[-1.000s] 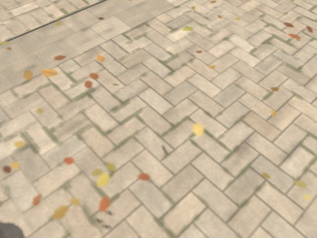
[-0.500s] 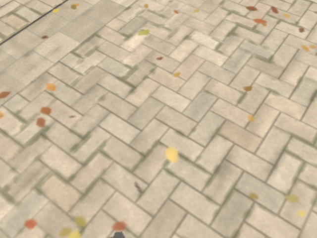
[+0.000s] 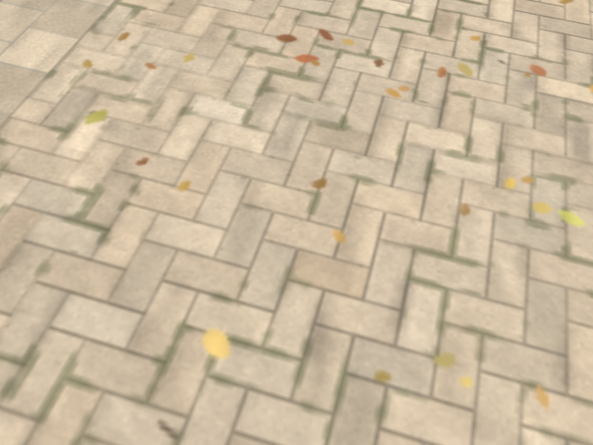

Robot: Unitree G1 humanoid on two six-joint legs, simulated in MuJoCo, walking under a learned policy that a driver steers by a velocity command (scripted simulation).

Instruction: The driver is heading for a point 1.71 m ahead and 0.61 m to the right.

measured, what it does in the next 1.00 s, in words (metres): steps to the right, turning right: right foot, then left foot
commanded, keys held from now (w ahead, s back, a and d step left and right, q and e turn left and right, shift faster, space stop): e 0.56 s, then w+e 0.24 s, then w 0.20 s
